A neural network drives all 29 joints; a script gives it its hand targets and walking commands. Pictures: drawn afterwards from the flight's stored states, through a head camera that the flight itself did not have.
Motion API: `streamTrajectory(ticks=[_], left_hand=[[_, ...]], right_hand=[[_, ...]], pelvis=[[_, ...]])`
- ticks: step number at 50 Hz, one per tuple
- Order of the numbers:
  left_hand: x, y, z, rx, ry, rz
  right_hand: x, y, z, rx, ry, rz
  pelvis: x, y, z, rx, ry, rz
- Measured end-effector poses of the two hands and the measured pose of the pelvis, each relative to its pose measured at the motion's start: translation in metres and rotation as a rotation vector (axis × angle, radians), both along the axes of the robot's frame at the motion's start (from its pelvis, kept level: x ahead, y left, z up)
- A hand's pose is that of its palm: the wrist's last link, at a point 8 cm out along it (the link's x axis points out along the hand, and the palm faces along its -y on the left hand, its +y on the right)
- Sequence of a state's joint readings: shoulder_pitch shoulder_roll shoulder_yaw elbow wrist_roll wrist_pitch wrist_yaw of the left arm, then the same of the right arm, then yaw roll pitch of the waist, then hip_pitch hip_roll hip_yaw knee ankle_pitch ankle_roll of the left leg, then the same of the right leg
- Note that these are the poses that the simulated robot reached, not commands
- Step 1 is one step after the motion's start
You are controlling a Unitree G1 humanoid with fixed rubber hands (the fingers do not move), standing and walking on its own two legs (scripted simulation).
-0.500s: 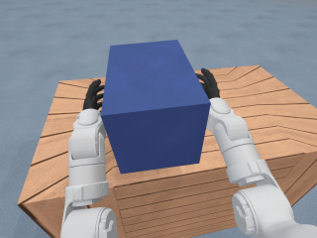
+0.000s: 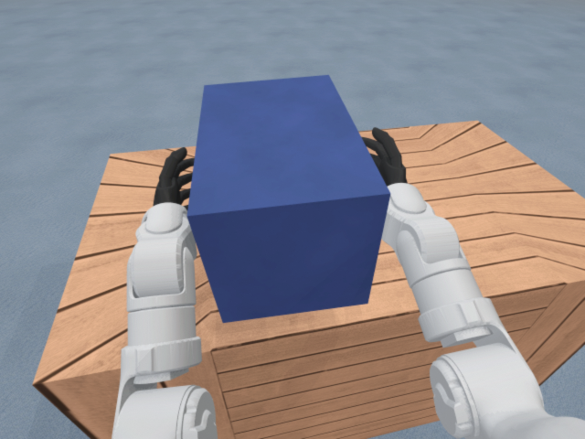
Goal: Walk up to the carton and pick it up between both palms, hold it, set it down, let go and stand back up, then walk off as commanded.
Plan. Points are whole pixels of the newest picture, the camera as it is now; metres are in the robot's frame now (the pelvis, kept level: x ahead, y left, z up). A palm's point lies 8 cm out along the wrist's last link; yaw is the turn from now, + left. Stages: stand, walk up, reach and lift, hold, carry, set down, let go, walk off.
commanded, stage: hold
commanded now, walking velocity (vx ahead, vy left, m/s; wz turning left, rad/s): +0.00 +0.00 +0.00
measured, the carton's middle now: (280, 187) +0.40 +0.00 +0.18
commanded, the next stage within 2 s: none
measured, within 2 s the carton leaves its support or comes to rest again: neither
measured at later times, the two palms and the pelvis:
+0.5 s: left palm (166, 211) +0.35 +0.15 +0.19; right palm (385, 187) +0.36 -0.13 +0.20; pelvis +0.00 +0.00 +0.00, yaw +0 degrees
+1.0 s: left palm (169, 210) +0.35 +0.15 +0.19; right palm (388, 186) +0.36 -0.14 +0.21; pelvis -0.01 +0.00 +0.00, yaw +0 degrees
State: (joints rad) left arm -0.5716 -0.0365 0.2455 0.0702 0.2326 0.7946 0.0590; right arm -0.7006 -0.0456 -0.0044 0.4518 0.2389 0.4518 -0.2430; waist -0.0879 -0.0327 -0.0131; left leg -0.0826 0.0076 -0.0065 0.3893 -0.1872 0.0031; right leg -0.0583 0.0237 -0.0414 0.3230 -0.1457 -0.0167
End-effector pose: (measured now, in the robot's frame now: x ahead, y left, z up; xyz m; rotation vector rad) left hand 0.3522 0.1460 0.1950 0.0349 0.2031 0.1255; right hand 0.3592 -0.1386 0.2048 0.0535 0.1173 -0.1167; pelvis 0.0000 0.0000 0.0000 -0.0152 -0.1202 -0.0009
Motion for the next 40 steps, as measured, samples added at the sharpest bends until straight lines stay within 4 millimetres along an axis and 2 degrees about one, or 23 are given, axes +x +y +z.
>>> streamTrajectory(ticks=[15, 40], left_hand=[[-0.0015, 0.0031, -0.0052, -0.012, 0.018, 0.008], [-0.0055, 0.001, 0.0, 0.002, 0.003, 0.002]], right_hand=[[0.0014, 0.0033, -0.0017, -0.009, 0.017, 0.009], [-0.0041, 0.0011, 0.0004, 0.0, 0.002, 0.005]], pelvis=[[-0.0001, 0.0001, -0.0002, 0.001, -0.009, -0.001], [-0.0054, -0.0001, -0.0005, 0.001, -0.004, -0.001]])
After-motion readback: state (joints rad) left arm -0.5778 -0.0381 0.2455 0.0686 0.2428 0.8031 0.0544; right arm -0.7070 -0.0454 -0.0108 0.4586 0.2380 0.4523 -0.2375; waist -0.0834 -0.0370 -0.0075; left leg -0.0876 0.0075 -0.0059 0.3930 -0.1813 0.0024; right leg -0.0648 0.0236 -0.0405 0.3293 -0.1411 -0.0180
